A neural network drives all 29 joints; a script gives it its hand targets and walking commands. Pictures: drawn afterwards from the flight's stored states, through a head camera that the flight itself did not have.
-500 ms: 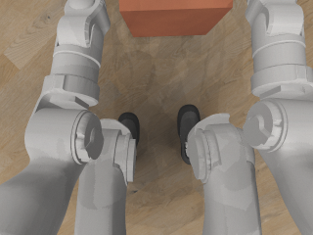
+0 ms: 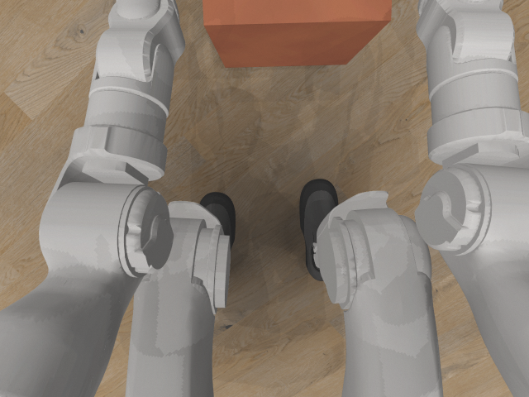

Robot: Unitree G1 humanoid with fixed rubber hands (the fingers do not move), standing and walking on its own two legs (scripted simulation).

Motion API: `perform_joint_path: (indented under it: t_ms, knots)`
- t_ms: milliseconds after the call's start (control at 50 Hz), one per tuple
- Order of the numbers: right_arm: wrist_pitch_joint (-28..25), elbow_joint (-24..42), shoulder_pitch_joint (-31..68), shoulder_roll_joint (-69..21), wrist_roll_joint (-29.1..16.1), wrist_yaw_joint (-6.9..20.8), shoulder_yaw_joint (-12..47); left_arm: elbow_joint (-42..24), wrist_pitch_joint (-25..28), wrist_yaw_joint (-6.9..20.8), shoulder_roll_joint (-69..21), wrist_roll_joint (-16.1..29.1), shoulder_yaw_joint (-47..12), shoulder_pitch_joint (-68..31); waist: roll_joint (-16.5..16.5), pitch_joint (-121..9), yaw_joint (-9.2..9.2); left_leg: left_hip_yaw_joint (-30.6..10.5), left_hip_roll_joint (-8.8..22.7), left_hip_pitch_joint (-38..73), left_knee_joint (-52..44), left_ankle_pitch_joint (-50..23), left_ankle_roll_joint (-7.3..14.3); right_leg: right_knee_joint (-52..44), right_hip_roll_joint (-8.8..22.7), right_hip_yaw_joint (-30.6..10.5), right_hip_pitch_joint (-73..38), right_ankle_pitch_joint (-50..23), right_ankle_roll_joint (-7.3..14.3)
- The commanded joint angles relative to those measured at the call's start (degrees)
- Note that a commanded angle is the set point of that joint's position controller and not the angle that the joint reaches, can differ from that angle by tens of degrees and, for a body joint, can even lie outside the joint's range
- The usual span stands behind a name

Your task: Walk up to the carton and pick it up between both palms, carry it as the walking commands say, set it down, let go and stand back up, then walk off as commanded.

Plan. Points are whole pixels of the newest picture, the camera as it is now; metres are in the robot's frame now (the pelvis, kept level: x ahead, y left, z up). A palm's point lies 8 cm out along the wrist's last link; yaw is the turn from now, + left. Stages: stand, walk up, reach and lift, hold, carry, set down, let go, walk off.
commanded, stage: set down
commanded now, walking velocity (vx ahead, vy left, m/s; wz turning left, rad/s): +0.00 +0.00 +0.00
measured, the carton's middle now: out of the picture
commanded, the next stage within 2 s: none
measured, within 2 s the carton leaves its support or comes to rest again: rests again in 0.70 s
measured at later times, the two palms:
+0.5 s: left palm out of the picture +0.54 +0.08 -0.20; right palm out of the picture +0.53 -0.21 -0.20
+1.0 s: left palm out of the picture +0.54 +0.08 -0.21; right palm out of the picture +0.53 -0.21 -0.21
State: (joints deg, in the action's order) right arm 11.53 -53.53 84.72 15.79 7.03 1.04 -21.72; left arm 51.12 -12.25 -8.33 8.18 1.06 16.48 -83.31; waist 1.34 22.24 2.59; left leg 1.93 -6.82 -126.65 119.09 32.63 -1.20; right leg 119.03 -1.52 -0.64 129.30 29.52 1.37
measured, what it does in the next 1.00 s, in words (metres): stands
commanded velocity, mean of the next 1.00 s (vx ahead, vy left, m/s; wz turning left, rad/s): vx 0.00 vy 0.00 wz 0.00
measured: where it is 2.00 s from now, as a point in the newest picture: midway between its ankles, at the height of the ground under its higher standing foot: (267, 251)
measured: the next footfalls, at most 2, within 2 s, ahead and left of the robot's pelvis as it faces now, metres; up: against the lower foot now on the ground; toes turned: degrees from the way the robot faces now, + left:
none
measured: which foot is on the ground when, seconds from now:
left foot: down 0.00-1.00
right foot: down 0.00-1.00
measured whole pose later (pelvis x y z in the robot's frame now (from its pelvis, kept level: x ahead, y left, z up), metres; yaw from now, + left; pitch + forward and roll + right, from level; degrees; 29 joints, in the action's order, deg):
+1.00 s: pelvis +0.00 +0.00 -0.01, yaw +0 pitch +38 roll +2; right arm 8.8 -60.2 84.7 16.8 7.0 2.7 -22.0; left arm 56.8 -10.0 -4.6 9.3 -2.0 16.5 -83.1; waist 1.5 22.7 2.7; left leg 1.9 -6.8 -126.6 121.2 33.4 -1.2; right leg 120.9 -1.5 -0.4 129.1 30.3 1.4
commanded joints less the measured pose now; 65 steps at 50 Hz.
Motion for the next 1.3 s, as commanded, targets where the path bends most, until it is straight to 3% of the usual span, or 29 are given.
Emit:
perform_joint_path:
  t_ms: [0, 20, 100, 200, 360, 440, 460, 580, 660, 680, 700, 720, 800, 820, 840, 860, 940, 960, 1000, 1020, 1040, 1080, 1100, 1120, 1140, 1180, 1200, 1220, 1280]
  knots:
    - [0.03, -5.18, 23.8, -37.54, -2.39, 13.32, 14.24, 0.05, 1.35, 14.86, -41.37, 2.09, -18.96, -33.81, 4.28, -47.78, 9.75, -2.49, -1.93, 16.8, -2.85, -7.69, -0.1, -0.57, -1.76, -0.54, -29.23, -14.6, 0.66]
    - [-0.03, -4.54, 24.86, -38.64, -3.31, 13.55, 15.14, 1.92, 1.41, 15.09, -40.61, 0.72, -16.7, -31.58, 2.61, -45.82, 5.78, -0.66, -2.28, 13.98, -1.52, -6.92, 0.41, -2.05, -1.94, -1.84, -32.16, -13.29, 1.03]
    - [-0.62, -3.21, 23.49, -36.77, -1.45, 13.13, 13.7, 1.19, 1.6, 15.11, -41.68, 2.3, -17.69, -32.37, 3.33, -47.18, 9.83, -1.46, -2.44, 16.91, -1.69, -7.55, 0.11, -2.01, -2.13, -0.37, -30.85, -13.81, 1.07]
    - [-0.18, -6.74, 23.27, -36.78, -1.09, 13.32, 11.77, 1.72, 1.67, 14.83, -38.59, -1.22, -14.54, -29.36, 2.83, -42.63, 7.17, -1.59, -2.8, 16.66, -2.55, -7.9, 0.53, -2.21, -2.48, -0.14, -26.48, -11.11, 0.37]
    - [-0.49, -5.75, 22.91, -34.84, -1.22, 13.19, 11.94, 2.66, 1.88, 15.14, -37.54, -0.13, -12.81, -28.57, 1.68, -41.91, 6.24, -2.73, -2.46, 17.4, -1.42, -8.53, 0.66, -1.19, -2.02, -1.03, -26.81, -10.95, 0.49]
    - [-0.66, -7.56, 20.63, -33.26, 0.91, 12.33, 10.18, 7.23, 1.04, 16.01, -37.88, -0.11, -12.9, -27.57, 3.73, -40.34, 8.96, -1.62, -2.69, 14.76, -0.89, -6.49, 0.21, -1.64, -1.97, -1.06, -29.08, -11.11, 1.37]
    - [-1.05, -5.48, 23.86, -33.86, -0.75, 12.61, 10.92, 2.89, 1.64, 15.38, -36.52, -0.46, -13.02, -29.96, 5.05, -40.88, 6.52, -2.43, -2.2, 15.95, -1.44, -8.26, 0.4, -1.03, -1.92, -1.57, -27.09, -11.85, 1.32]
    - [-0.44, -9.05, 23.48, -32.32, -1.68, 12.82, 11.03, 6.54, 1.48, 15.0, -34.43, -2.36, -9.69, -28.2, 2.53, -39.57, 4.79, -1.87, -1.54, 14.17, -0.01, -5.05, 0.66, -1.29, -1.4, -1.95, -27.55, -8.0, 0.58]
    - [-1.86, -5.05, 27.5, -32.32, -1.13, 11.96, 11.58, 5.84, 2.79, 14.75, -36.06, -0.81, -10.42, -28.75, -0.45, -41.06, 5.17, -2.15, -2.49, 12.26, -1.11, -6.95, 0.72, -0.37, -1.74, -1.12, -30.35, -11.62, 0.41]
    - [-1.85, -6.58, 25.82, -31.64, -0.79, 11.97, 10.07, 5.92, 2.45, 14.73, -35.56, -0.38, -11.59, -30.64, 2.32, -40.41, 7.56, -2.24, -1.61, 14.75, -0.48, -6.53, 0.33, -0.89, -1.3, -1.75, -27.72, -10.48, 1.05]
    - [-2.25, -3.29, 28.11, -31.83, -1.78, 11.74, 12.44, 6.44, 2.89, 14.76, -35.53, 0.11, -10.65, -30.33, 1.2, -41.08, 4.91, -1.51, -1.99, 14.57, 0.05, -6.91, 0.44, -1.96, -1.73, -2.3, -30.36, -10.38, 0.71]
    - [-2.06, -5.78, 26.03, -30.7, -0.79, 11.6, 10.99, 8.0, 2.22, 14.49, -34.84, -1.23, -10.64, -28.34, 2.2, -41.1, 7.43, -2.76, -1.73, 15.39, -0.12, -6.72, 0.6, -1.17, -1.76, -0.77, -27.27, -9.85, 0.28]
    - [-1.8, -9.94, 24.31, -30.14, -0.77, 11.18, 9.84, 7.11, 3.17, 14.56, -33.72, -1.24, -9.59, -27.47, 0.95, -39.6, 5.07, -1.39, -2.41, 12.07, -0.2, -5.63, -0.03, -0.85, -1.69, -1.38, -32.14, -10.03, 0.49]
    - [-2.42, -7.34, 24.15, -28.13, -0.29, 10.83, 8.85, 4.18, 3.71, 13.81, -30.9, -0.67, -10.45, -30.4, 1.22, -40.47, 7.2, -3.39, -1.86, 16.2, -0.96, -7.08, -0.05, -0.7, -1.6, -0.17, -26.86, -9.99, 0.18]
    - [-3.1, -3.26, 28.34, -27.53, -1.24, 10.57, 10.18, 4.59, 3.45, 13.7, -31.84, -1.09, -10.9, -29.33, 5.15, -42.17, 5.57, -2.08, -1.94, 16.01, -0.83, -9.53, -0.4, -1.11, -1.92, -1.41, -28.66, -13.14, 0.6]
    - [-3.6, -3.06, 27.91, -27.04, -1.18, 10.33, 10.46, 4.28, 4.19, 13.07, -31.18, 0.35, -10.59, -30.34, 0.86, -44.63, 7.02, -3.06, -2.21, 17.64, -0.29, -9.42, 0.12, -0.11, -1.2, -0.67, -28.72, -12.53, 0.36]
    - [-4.47, -8.5, 25.08, -19.42, -0.77, 7.96, 7.23, 3.14, 5.45, 10.68, -20.59, -0.49, -9.7, -30.03, 1.0, -42.93, 6.67, -3.76, -1.07, 18.1, -1.36, -9.65, -0.3, 0.12, -0.92, -0.84, -27.87, -12.95, 0.17]
    - [-4.78, -6.89, 24.52, -19.22, -0.99, 7.76, 8.27, 3.15, 5.67, 10.62, -19.7, -1.29, -8.46, -28.33, 0.46, -44.25, 4.25, -2.54, -1.51, 16.31, -0.25, -9.98, -0.47, -0.8, -1.08, -1.56, -31.15, -13.49, 0.09]
    - [-6.36, -4.67, 24.91, -12.26, -0.43, 5.92, 6.5, 2.76, 5.7, 9.47, -17.11, -0.72, -9.28, -27.86, 2.47, -48.47, 8.26, -3.37, -1.42, 21.67, -0.06, -13.05, -0.97, -0.75, -1.28, -0.54, -30.79, -15.23, -0.35]
    - [-6.22, -7.42, 22.08, -9.44, -0.41, 4.96, 5.84, 4.39, 6.39, 8.14, -10.92, -1.93, -6.05, -25.3, 0.08, -44.65, 3.88, -2.56, -1.09, 19.38, -0.81, -10.25, -0.96, -1.23, -0.58, -1.83, -31.13, -13.11, -0.15]
    - [-6.8, -9.57, 20.97, -3.05, 0.09, 3.78, 4.32, 3.34, 6.66, 7.38, -8.01, -0.24, -8.08, -25.95, 1.12, -48.85, 7.44, -2.49, -1.16, 18.13, -0.31, -10.26, -1.89, -1.48, -0.21, -1.02, -35.7, -14.96, -0.83]
    - [-7.04, -11.93, 19.65, 1.49, -2.08, 1.82, 3.47, 1.61, 7.49, 5.05, -0.25, 0.34, -8.15, -25.76, 4.18, -47.1, 5.59, -2.38, -0.29, 19.82, -1.53, -9.44, -1.76, -1.37, -0.17, -1.75, -31.33, -13.95, -0.17]
    - [-7.58, -10.0, 20.19, 6.51, -1.0, 0.88, 4.27, 4.03, 7.44, 4.14, 4.82, 0.15, -5.46, -24.26, -2.01, -48.88, 7.13, -3.42, -0.22, 19.12, -0.84, -10.13, -1.35, -1.75, 0.16, -1.33, -35.01, -14.86, -1.15]
    - [-8.5, -8.19, 20.8, 11.41, -2.4, -0.54, 5.18, 7.37, 7.58, 3.05, 7.22, 0.52, -4.9, -22.56, 0.42, -48.97, 4.95, -2.41, 0.41, 20.21, -0.31, -10.49, -1.62, -2.23, 0.69, -2.66, -32.88, -14.5, -0.96]
    - [-9.45, -6.21, 23.83, 12.68, -3.94, -1.3, 6.04, 5.4, 7.63, 2.47, 7.68, 1.79, -6.44, -23.44, -2.47, -51.08, 6.05, -3.59, 0.22, 19.74, -0.73, -13.24, -1.41, -0.94, 0.66, -1.95, -36.08, -18.52, -1.42]
    - [-10.71, -5.95, 25.06, 15.6, -5.77, -2.44, 6.91, 6.49, 7.73, 2.07, 9.17, 4.45, -10.04, -24.81, 2.2, -55.07, 7.41, -4.69, 0.88, 24.15, -0.25, -14.59, -1.2, -0.51, 1.29, -2.17, -33.57, -19.0, -0.83]
    - [-11.41, -2.72, 27.92, 17.12, -7.76, -3.09, 8.0, 3.79, 7.86, 1.13, 11.71, 4.03, -8.64, -25.9, 0.61, -58.24, 5.06, -5.34, 1.53, 22.36, -0.29, -17.55, -1.77, 0.78, 1.33, -2.35, -35.89, -22.76, -0.83]
    - [-11.55, -5.0, 25.49, 18.58, -6.74, -3.6, 7.63, 5.47, 7.67, 1.2, 10.61, 5.0, -8.9, -24.73, 0.98, -58.48, 7.47, -4.49, 0.79, 23.28, 0.25, -18.58, -1.93, 0.88, 0.89, -2.03, -36.36, -23.48, -1.1]
    - [-11.42, -10.52, 22.38, 18.94, -6.96, -4.09, 6.17, 12.85, 7.4, 0.74, 12.88, 3.93, -8.12, -19.48, -0.32, -54.02, 5.71, -4.99, 1.26, 17.88, 0.27, -16.56, -1.47, 1.68, 1.64, -1.94, -35.79, -21.96, -1.57]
